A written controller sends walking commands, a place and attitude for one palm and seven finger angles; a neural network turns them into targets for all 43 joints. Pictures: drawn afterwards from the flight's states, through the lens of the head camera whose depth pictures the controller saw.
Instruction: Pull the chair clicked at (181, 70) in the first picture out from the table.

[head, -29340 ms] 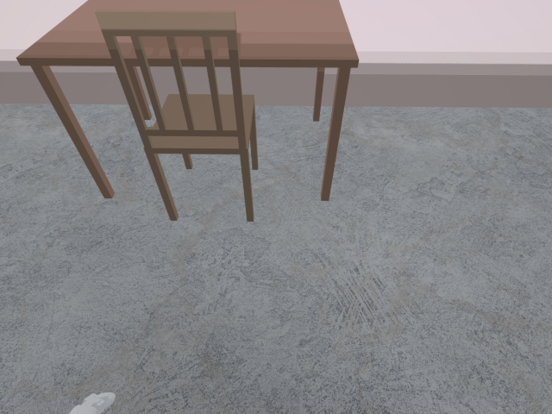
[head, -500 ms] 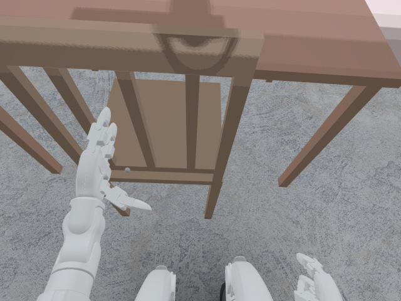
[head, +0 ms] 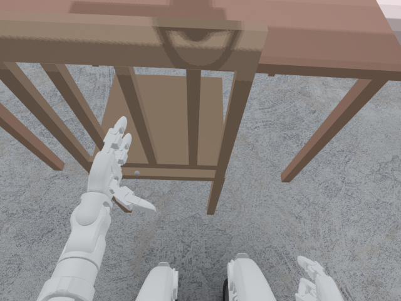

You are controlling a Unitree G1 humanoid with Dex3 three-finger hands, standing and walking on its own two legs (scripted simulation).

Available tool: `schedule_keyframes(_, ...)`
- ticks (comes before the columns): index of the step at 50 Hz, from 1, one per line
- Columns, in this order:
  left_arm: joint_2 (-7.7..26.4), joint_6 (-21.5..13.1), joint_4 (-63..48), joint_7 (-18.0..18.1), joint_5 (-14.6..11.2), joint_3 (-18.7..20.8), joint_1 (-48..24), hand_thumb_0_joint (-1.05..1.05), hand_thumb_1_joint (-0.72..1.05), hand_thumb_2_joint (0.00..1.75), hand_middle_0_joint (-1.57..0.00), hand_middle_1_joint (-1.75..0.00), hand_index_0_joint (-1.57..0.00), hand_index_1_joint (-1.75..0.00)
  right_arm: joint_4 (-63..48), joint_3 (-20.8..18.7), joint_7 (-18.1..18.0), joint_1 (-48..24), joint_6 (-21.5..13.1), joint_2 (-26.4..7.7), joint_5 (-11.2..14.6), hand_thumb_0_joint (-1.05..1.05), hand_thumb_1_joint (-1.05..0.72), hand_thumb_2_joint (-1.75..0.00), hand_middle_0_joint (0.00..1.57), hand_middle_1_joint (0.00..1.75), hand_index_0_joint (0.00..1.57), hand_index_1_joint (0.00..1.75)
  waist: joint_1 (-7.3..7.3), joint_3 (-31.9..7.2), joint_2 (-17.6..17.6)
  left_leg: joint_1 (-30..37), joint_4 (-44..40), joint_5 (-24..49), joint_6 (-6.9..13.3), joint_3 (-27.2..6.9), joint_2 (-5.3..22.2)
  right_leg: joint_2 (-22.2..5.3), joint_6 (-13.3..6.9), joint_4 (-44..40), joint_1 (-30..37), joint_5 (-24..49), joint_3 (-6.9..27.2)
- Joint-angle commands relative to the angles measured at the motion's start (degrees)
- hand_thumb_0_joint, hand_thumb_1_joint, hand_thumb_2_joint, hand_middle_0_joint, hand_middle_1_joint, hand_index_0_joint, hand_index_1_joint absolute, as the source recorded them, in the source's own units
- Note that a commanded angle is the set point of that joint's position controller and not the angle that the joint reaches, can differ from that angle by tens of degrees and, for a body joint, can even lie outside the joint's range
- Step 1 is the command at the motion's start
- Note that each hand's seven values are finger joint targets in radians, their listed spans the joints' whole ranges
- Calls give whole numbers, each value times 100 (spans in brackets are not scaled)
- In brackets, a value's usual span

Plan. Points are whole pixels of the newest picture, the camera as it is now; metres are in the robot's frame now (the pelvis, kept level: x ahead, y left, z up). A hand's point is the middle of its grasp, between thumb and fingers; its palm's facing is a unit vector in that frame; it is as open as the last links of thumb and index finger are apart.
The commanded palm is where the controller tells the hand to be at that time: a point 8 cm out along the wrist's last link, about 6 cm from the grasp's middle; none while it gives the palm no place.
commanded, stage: aim the fingers beside a spindle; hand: left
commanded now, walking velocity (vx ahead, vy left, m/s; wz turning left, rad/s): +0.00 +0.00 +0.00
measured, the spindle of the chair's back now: (142, 125) +0.46 +0.13 +0.03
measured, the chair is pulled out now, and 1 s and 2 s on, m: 0.04 0.04 0.04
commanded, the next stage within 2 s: push the fingers through the gap in 0.50 s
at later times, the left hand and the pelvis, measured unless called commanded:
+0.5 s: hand (138, 173) +0.35 +0.12 +0.03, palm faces -0.06 -1.00 -0.03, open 17.0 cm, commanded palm +0.34 +0.19 +0.03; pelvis +0.01 +0.00 +0.00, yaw +0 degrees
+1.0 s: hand (138, 154) +0.39 +0.13 +0.02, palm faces -0.06 -1.00 -0.07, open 17.0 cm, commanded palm +0.37 +0.18 +0.02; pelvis +0.00 -0.01 +0.00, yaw +0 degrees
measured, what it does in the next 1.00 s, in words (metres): stands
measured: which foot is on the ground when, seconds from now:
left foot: down 0.00-1.00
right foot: down 0.00-1.00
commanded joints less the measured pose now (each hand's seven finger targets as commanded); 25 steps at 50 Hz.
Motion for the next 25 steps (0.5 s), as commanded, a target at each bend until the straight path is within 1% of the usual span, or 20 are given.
schedule_keyframes(1,637,-761,-2579,157,-147,310,-1188,0,-50,30,-6,-8,-6,-8,-746,-377,-138,94,-322,-745,-30,0,-90,-90,20,30,20,30,32,-2936,266,1689,-1110,2830,-63,12,-20,119,-260,-696,2178,1856,-77)
schedule_keyframes(2,790,-884,-2766,331,-127,489,-1209,0,-50,30,-6,-8,-6,-8,-699,-369,-146,113,-340,-721,-63,0,-90,-90,20,30,20,30,36,-2975,230,1741,-1086,2970,-71,3,-13,117,-245,-661,2218,1981,-72)
schedule_keyframes(3,1046,-971,-2793,508,-48,716,-1163,0,-50,30,-6,-8,-6,-8,-648,-348,-156,130,-342,-728,-96,0,-90,-90,20,30,20,30,57,-2851,186,1598,-1068,2942,-78,-23,-16,124,-245,-601,2185,1949,-88)
schedule_keyframes(4,1009,-1031,-2724,642,39,734,-1168,0,-50,30,-6,-8,-6,-8,-603,-335,-144,128,-341,-694,-120,0,-90,-90,20,30,20,30,20,-2758,190,1570,-1047,2948,-72,-25,-21,122,-237,-578,2136,1966,-77)
schedule_keyframes(5,923,-1041,-2479,732,126,703,-1027,0,-50,30,-6,-8,-6,-8,-558,-325,-121,110,-338,-670,-135,0,-90,-90,20,30,20,30,6,-2521,204,1445,-1043,2829,-80,-18,-26,113,-233,-564,2024,1859,-97)
schedule_keyframes(7,738,-951,-1745,765,265,595,-862,0,-50,30,-6,-8,-6,-8,-490,-310,-69,84,-300,-694,-145,0,-90,-90,20,30,20,30,-79,-1969,-21,1031,-1049,2271,-73,-3,-33,133,-223,-606,1784,1420,-128)
schedule_keyframes(8,653,-865,-1377,720,323,514,-774,0,-50,30,-6,-8,-6,-8,-474,-319,-56,107,-270,-725,-144,0,-90,-90,20,30,20,30,-136,-1769,-149,876,-1044,2063,-49,11,-39,149,-226,-666,1698,1253,-134)
schedule_keyframes(9,316,-751,-1080,602,337,201,-720,0,-50,30,-6,-8,-6,-8,-487,-305,-29,109,-250,-742,-141,0,-90,-90,20,30,20,30,-195,-1640,-160,776,-1049,1895,-44,27,-50,149,-235,-694,1625,1155,-146)
schedule_keyframes(10,214,-641,-880,468,317,75,-650,0,-50,30,-6,-8,-6,-8,-508,-323,-10,118,-223,-785,-102,0,-90,-90,20,30,20,30,-196,-1523,-171,740,-1082,1764,-55,35,-44,153,-257,-735,1551,1042,-159)
schedule_keyframes(11,12,-530,-792,310,280,-147,-614,0,-50,30,-6,-8,-6,-8,-557,-332,3,112,-202,-815,-78,0,-90,-90,20,30,20,30,-198,-1568,-93,773,-1103,1699,-55,53,-52,149,-273,-770,1542,979,-157)
schedule_keyframes(13,-219,-384,-878,48,157,-430,-653,0,-50,30,-6,-8,-6,-8,-680,-347,-9,109,-186,-830,-28,0,-90,-90,20,30,20,30,-200,-1784,-101,964,-1145,1839,-45,17,-35,150,-301,-793,1627,1050,-173)
schedule_keyframes(14,-255,-383,-1192,-27,87,-518,-819,0,-50,30,-6,-8,-6,-8,-713,-366,-24,86,-189,-827,-10,0,-90,-90,20,30,20,30,-207,-2031,4,1126,-1115,2014,-40,29,-25,134,-289,-790,1664,1198,-164)
schedule_keyframes(16,47,-472,-1866,-10,-20,-290,-914,0,-50,30,-6,-8,-6,-8,-783,-384,-76,73,-209,-800,-10,0,-90,-90,20,30,20,30,-78,-2502,118,1443,-1126,2429,-54,1,-14,122,-282,-741,1887,1500,-144)
schedule_keyframes(18,505,-674,-2458,216,-60,121,-1126,0,-50,30,-6,-8,-6,-8,-763,-381,-130,48,-243,-775,-41,0,-90,-90,20,30,20,30,-18,-2754,168,1626,-1085,2757,-74,-32,-5,122,-270,-653,2023,1755,-128)
schedule_keyframes(19,590,-787,-2788,346,-40,219,-1192,0,-50,30,-6,-8,-6,-8,-743,-366,-133,61,-271,-724,-66,0,-90,-90,20,30,20,30,11,-2912,334,1749,-1075,2937,-78,-28,-21,112,-264,-631,2100,1902,-101)
schedule_keyframes(20,824,-871,-2797,505,-18,528,-966,0,-50,30,-6,-8,-6,-8,-708,-357,-134,81,-288,-700,-87,0,-90,-90,20,30,20,30,81,-2852,213,1730,-1088,3021,-101,-46,-13,117,-266,-605,2168,1964,-114)
schedule_keyframes(21,825,-957,-2840,626,49,560,-873,0,-50,30,-6,-8,-6,-8,-690,-335,-123,64,-292,-665,-110,0,-90,-90,20,30,20,30,98,-2808,296,1693,-1080,3079,-107,-36,-23,106,-265,-573,2180,2019,-104)
schedule_keyframes(23,962,-963,-2420,812,193,774,-559,0,-50,30,-6,-8,-6,-8,-645,-332,-92,78,-265,-657,-146,0,-90,-90,20,30,20,30,102,-2531,28,1321,-1032,2856,-75,-5,-38,125,-248,-554,2216,1979,-87)
schedule_keyframes(24,676,-936,-2139,805,251,511,-655,0,-50,30,-6,-8,-6,-8,-588,-308,-66,55,-249,-641,-146,0,-90,-90,20,30,20,30,-65,-2266,-91,1178,-1001,2613,-50,19,-39,131,-220,-597,2065,1857,-89)
schedule_keyframes(25,609,-877,-1773,753,291,452,-653,0,-50,30,-6,-8,-6,-8,-548,-312,-47,40,-238,-666,-138,0,-90,-90,20,30,20,30,-109,-1951,-173,915,-992,2221,-41,53,-51,128,-207,-654,1947,1570,-83)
